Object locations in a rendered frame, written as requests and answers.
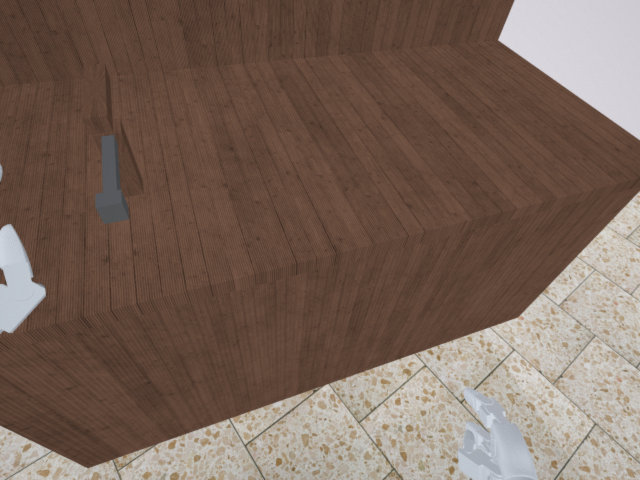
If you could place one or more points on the counter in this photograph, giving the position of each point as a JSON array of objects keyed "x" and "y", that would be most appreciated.
[{"x": 315, "y": 188}]

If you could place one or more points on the right robot hand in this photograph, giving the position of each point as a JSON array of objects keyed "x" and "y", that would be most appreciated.
[{"x": 504, "y": 453}]

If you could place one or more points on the left robot hand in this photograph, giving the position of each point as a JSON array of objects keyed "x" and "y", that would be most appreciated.
[{"x": 20, "y": 297}]

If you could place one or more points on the tap lever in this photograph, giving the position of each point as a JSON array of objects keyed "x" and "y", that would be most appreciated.
[{"x": 111, "y": 204}]

